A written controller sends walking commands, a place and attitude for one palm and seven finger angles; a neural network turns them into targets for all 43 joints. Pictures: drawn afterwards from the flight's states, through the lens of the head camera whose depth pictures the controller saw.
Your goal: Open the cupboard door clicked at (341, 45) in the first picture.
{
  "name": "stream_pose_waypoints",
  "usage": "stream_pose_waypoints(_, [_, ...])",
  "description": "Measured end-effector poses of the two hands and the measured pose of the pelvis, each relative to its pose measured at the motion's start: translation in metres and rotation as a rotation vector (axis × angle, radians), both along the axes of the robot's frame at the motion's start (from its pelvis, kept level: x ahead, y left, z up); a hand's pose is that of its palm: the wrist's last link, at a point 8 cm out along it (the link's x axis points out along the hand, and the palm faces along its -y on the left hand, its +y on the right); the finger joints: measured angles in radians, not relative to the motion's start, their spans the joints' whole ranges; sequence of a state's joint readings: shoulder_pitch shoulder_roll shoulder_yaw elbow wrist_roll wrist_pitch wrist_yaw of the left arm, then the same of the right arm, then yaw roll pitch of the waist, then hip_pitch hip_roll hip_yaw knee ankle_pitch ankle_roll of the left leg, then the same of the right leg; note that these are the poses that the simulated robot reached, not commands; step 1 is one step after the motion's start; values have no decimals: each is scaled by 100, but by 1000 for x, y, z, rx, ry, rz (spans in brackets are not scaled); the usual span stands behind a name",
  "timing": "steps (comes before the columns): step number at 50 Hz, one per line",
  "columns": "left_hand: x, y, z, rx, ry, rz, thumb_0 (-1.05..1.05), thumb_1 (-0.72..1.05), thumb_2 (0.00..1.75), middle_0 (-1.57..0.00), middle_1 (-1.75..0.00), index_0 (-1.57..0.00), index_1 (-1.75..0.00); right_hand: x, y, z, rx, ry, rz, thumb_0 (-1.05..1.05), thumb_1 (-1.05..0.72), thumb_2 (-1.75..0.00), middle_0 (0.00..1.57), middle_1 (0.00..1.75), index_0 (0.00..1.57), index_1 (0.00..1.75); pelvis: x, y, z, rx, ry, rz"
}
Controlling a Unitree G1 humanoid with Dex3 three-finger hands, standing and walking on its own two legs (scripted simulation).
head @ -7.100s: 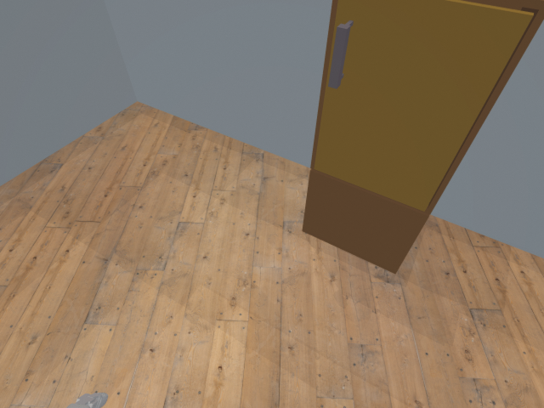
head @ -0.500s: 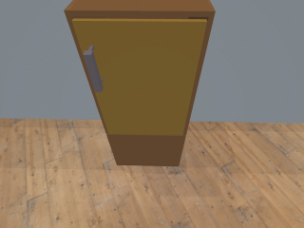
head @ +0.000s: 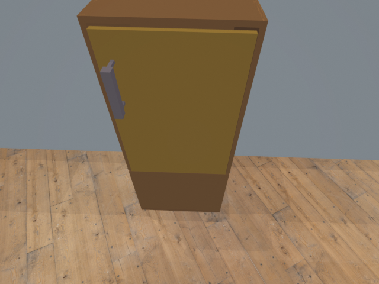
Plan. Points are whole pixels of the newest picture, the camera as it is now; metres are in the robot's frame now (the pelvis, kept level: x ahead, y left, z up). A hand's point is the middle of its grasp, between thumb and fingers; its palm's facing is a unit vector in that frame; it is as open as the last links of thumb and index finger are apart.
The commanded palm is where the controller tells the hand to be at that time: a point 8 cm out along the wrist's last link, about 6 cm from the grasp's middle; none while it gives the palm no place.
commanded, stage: look again from close up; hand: left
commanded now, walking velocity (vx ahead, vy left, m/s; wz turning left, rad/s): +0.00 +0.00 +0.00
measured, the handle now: (115, 90) +0.57 +0.24 +0.09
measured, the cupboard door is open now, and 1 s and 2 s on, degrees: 0 0 0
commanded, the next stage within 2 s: raise the hand with hooked fingers in 0.04 s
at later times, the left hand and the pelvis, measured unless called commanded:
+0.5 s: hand (107, 263) +0.17 +0.18 -0.02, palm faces -0.02 -1.00 -0.01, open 8.3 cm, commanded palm +0.13 +0.25 -0.03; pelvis -0.03 -0.01 -0.06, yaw +1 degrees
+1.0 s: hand (75, 243) +0.19 +0.23 +0.02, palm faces +0.04 -1.00 -0.07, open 11.3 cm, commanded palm +0.16 +0.29 +0.03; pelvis -0.04 +0.01 -0.05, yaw +2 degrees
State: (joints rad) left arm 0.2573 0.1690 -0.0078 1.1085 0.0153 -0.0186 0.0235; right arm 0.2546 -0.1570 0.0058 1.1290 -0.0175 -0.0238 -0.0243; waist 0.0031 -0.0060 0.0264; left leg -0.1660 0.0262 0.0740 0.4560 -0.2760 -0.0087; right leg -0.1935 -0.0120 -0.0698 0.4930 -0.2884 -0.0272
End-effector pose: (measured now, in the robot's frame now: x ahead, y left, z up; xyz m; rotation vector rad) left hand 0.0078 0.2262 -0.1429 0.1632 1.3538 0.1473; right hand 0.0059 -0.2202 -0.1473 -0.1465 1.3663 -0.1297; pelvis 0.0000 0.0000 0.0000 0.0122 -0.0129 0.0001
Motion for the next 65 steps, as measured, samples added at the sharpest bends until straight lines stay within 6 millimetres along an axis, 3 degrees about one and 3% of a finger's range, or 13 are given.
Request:
stream_pose_waypoints(8, [7,0,1,11,-7,0,0,91,90,-20,-29,-20,-30,10,-6,0,-6,-6,6,0,-91,-90,20,30,20,30,4,-2,0,-6,8,1])
stream_pose_waypoints(9, [16,1,6,6,-61,53,1,91,90,-20,-30,-20,-30,14,-7,2,-11,-39,1,1,-91,-90,20,30,20,30,3,-2,-1,-9,9,1])
stream_pose_waypoints(15, [128,11,115,46,-867,102,2,87,88,-21,-32,-20,-32,78,-21,23,-69,-459,33,1,-91,-90,20,30,20,30,-4,1,-8,-1,50,40])
stream_pose_waypoints(18, [159,8,146,-16,-1183,21,1,82,86,-21,-35,-20,-35,116,-29,36,-81,-635,71,1,-90,-90,20,30,20,30,-14,-2,-21,5,108,30])
stream_pose_waypoints(20, [162,3,151,-72,-1329,-69,1,79,84,-21,-37,-20,-38,140,-33,43,-90,-738,106,1,-90,-90,20,30,20,30,-20,-4,-34,9,146,21])
stream_pose_waypoints(22, [156,0,144,-118,-1389,-161,1,75,83,-21,-40,-21,-40,160,-37,49,-101,-823,141,1,-90,-90,20,30,20,30,-27,-6,-47,11,172,16])
stream_pose_waypoints(28, [117,18,103,-151,-1263,-80,1,61,77,-23,-48,-22,-49,194,-32,58,-125,-933,204,1,-90,-90,20,30,20,30,-34,-8,-70,-4,193,31])
stream_pose_waypoints(33, [107,33,118,-67,-1309,-65,1,49,72,-23,-56,-23,-56,186,-11,44,-99,-880,246,1,-90,-90,20,30,20,30,-37,-7,-73,-38,186,51])
stream_pose_waypoints(40, [141,37,145,-121,-1338,-183,1,32,65,-24,-66,-24,-66,136,13,17,-24,-733,195,1,-90,-90,20,30,21,30,-42,-1,-64,-53,170,54])
stream_pose_waypoints(45, [152,49,158,-113,-1293,-165,1,21,60,-25,-74,-25,-74,104,13,17,-18,-677,127,1,-90,-90,20,30,21,30,-41,5,-52,-41,157,36])
stream_pose_waypoints(49, [154,57,169,-83,-1315,-153,1,12,56,-26,-80,-26,-80,91,5,22,-46,-662,120,1,-90,-90,20,30,21,30,-40,10,-46,-38,145,31])
stream_pose_waypoints(57, [166,72,181,-79,-1339,-157,0,-7,48,-27,-92,-27,-92,100,-10,40,-117,-693,143,1,-90,-90,20,30,21,30,-38,16,-38,-37,118,33])
stream_pose_waypoints(65, [183,91,204,-70,-1369,-139,0,-26,40,-29,-104,-28,-104,131,-2,63,-114,-781,173,1,-90,-90,20,30,21,30,-31,18,-29,-39,86,36])
